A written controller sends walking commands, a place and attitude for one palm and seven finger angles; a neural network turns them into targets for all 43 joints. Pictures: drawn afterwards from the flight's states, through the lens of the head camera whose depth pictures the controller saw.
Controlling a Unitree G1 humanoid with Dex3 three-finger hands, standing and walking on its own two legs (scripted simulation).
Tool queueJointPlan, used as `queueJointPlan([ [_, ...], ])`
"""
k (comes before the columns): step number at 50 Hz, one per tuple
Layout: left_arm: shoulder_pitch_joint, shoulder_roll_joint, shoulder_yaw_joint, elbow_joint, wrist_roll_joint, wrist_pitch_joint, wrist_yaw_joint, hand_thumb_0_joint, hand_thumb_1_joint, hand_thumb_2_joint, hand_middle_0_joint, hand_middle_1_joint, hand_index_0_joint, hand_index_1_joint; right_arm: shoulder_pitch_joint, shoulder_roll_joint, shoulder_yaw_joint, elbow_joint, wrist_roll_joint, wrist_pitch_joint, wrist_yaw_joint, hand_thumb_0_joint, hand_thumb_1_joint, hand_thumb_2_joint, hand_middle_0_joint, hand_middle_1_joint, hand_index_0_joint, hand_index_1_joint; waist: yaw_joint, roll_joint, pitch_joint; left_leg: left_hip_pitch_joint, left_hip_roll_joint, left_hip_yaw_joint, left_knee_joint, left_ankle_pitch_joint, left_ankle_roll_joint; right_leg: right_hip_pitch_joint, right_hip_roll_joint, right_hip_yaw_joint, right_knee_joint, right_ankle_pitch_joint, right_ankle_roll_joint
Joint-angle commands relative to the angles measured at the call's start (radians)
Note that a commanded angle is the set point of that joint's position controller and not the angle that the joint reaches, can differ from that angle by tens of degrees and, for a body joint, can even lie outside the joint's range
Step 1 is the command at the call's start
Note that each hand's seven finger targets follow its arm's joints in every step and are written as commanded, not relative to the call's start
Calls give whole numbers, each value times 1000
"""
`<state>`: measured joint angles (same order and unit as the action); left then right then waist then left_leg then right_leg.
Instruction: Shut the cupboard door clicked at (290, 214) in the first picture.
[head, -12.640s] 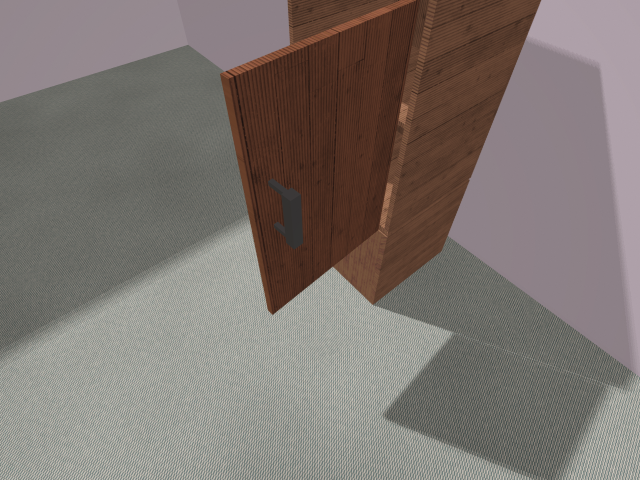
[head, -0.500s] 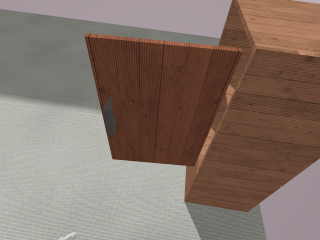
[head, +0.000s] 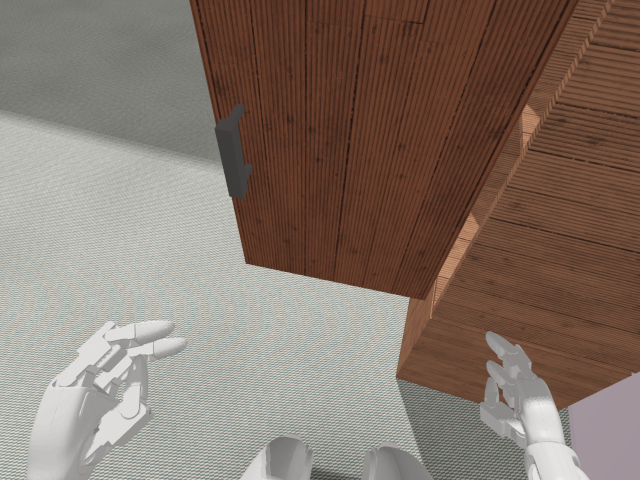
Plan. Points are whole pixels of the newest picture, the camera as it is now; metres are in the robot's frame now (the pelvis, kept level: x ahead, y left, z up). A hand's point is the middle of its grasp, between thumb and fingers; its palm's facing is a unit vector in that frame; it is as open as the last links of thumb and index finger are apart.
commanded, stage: raise the hand and make a fist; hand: left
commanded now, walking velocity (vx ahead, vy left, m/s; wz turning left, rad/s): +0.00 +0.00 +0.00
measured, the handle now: (238, 152) +0.51 +0.19 +0.10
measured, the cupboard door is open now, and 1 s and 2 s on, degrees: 94 94 94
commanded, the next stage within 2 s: bring the fist close to the handle in 1.32 s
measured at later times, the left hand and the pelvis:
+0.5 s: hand (196, 355) +0.23 +0.17 +0.07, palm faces -0.17 -0.99 +0.00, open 3.3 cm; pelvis +0.03 +0.01 +0.02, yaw -2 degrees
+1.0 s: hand (153, 295) +0.27 +0.21 +0.12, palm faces -0.07 -1.00 -0.05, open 3.1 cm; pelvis +0.03 +0.03 +0.04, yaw -2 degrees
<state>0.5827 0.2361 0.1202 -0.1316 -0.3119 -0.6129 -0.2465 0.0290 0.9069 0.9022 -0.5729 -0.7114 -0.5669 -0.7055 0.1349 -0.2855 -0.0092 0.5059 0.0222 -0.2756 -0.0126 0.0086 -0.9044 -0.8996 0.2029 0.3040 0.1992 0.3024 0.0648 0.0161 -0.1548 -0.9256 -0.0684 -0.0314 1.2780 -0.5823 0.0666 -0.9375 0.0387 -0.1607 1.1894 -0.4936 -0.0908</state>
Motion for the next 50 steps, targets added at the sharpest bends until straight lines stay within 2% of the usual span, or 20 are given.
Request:
queueJointPlan([
  [1,-144,104,-39,-35,30,80,-122,0,900,900,-750,-900,-750,-900,62,-117,-45,-121,38,-43,-43,0,-900,-900,200,300,200,300,-141,-101,-57,-48,70,-67,-200,81,-30,145,-28,259,-310,-105,61],
  [3,-75,181,66,24,24,211,-152,0,900,900,-787,-940,-787,-940,34,-109,-47,-156,52,-17,-46,0,-900,-900,200,300,200,300,-59,-88,-155,-50,51,-40,-210,167,-33,286,-43,292,-311,-34,62],
  [5,-54,218,147,-94,-9,300,-150,0,900,900,-823,-980,-823,-980,13,-86,-44,-207,52,15,-40,0,-900,-900,200,300,200,300,-6,-60,-290,-3,38,-29,-230,264,-43,438,-67,309,-299,118,75],
  [6,-46,217,202,-151,-37,320,-130,0,900,900,-842,-1000,-842,-1000,8,-65,-41,-218,45,28,-38,0,-900,-900,200,300,200,300,13,-58,-348,4,33,-29,-227,304,-49,515,-82,326,-291,223,92],
  [8,0,216,287,-206,-71,309,-60,0,900,900,-878,-1040,-878,-1040,7,-30,-33,-209,33,46,-32,0,-900,-900,200,300,200,300,39,-68,-371,-2,37,-41,-221,357,-63,605,-92,349,-269,422,111],
  [10,7,146,253,-229,-75,247,-13,0,900,900,-915,-1080,-915,-1080,17,-11,-35,-188,28,45,-26,0,-900,-900,200,300,200,300,17,-45,-320,3,42,-42,-234,370,-74,586,-94,346,-256,541,111],
  [12,-13,103,193,-193,-59,181,-5,0,900,900,-952,-1120,-952,-1120,32,-17,-37,-160,24,36,-22,0,-900,-900,200,300,200,300,-22,-45,-232,-18,47,-40,-241,340,-77,496,-87,334,-260,474,109],
  [16,-69,45,33,-97,-23,103,-88,0,900,900,-1025,-1200,-1025,-1200,65,-62,-42,-142,24,16,-27,0,-900,-900,200,300,200,300,-101,-70,-137,-32,51,-43,-211,277,-61,331,-82,318,-276,295,118],
  [18,-99,56,8,-85,-29,100,-130,0,900,900,-1062,-1240,-1062,-1240,68,-87,-44,-154,31,9,-38,0,-900,-900,200,300,200,300,-109,-91,-120,-12,51,-47,-215,254,-48,298,-75,314,-301,197,109],
  [20,-133,136,66,-129,-35,105,-146,0,900,900,-1098,-1280,-1098,-1280,82,-99,-52,-166,35,2,-47,0,-900,-900,200,300,200,300,-87,-55,-209,28,51,-41,-230,259,-45,327,-72,299,-299,160,93],
  [23,-163,246,186,-249,-35,108,-96,0,900,900,-1153,-1340,-1153,-1340,75,-91,-51,-177,27,8,-52,0,-900,-900,200,300,200,300,-23,45,-309,118,50,-40,-279,347,-55,381,-40,245,-250,223,55],
  [26,-105,170,174,-262,-45,124,-28,0,900,900,-1208,-1400,-1208,-1400,75,-64,-44,-185,28,30,-46,0,-900,-900,200,300,200,300,-5,75,-282,191,49,-44,-347,409,-79,381,-18,175,-236,283,44],
  [29,-90,102,112,-190,-34,171,-1,0,900,900,-1263,-1460,-1263,-1460,78,-69,-36,-186,26,54,-36,0,-900,-900,200,300,200,300,-32,72,-192,204,56,-56,-376,403,-88,326,-7,139,-247,271,45],
  [33,-148,71,12,-88,9,246,-39,0,900,900,-1300,-1500,-1300,-1500,92,-104,-30,-201,30,69,-33,0,-900,-900,200,300,200,300,-77,6,-66,184,69,-83,-401,329,-81,260,-3,121,-285,217,47],
  [37,-256,137,44,-134,19,261,-52,0,900,900,-1300,-1500,-1300,-1500,101,-116,-27,-221,29,61,-39,0,-900,-900,200,300,200,300,-75,9,-114,229,74,-113,-434,271,-94,271,-3,117,-298,175,46],
  [38,-293,178,88,-163,13,251,-40,0,900,900,-1300,-1500,-1300,-1500,97,-116,-23,-220,23,60,-43,0,-900,-900,200,300,200,300,-65,34,-126,232,71,-109,-429,280,-93,283,-1,122,-292,186,41],
  [39,-305,181,103,-192,8,236,-34,0,900,900,-1300,-1500,-1300,-1500,97,-107,-21,-221,23,58,-42,0,-900,-900,200,300,200,300,-55,47,-176,259,71,-113,-437,302,-101,306,-4,122,-286,198,40],
  [43,-311,199,146,-246,-5,182,8,0,900,900,-1300,-1500,-1300,-1500,97,-97,-12,-200,17,50,-34,0,-900,-900,200,300,200,300,-28,146,-220,351,79,-138,-455,432,-136,303,1,117,-260,256,32],
  [46,-274,129,81,-158,0,201,-5,0,900,900,-1300,-1500,-1300,-1500,112,-99,-15,-180,22,53,-25,0,-900,-900,200,300,200,300,-57,97,-170,350,88,-134,-451,481,-137,285,-1,104,-276,274,43],
  [50,-233,93,33,-14,4,288,-70,0,900,900,-1300,-1500,-1300,-1500,114,-119,-25,-188,34,58,-22,0,-900,-900,200,300,200,300,-67,-15,-100,249,73,-109,-454,367,-112,310,-6,106,-314,241,47],
])
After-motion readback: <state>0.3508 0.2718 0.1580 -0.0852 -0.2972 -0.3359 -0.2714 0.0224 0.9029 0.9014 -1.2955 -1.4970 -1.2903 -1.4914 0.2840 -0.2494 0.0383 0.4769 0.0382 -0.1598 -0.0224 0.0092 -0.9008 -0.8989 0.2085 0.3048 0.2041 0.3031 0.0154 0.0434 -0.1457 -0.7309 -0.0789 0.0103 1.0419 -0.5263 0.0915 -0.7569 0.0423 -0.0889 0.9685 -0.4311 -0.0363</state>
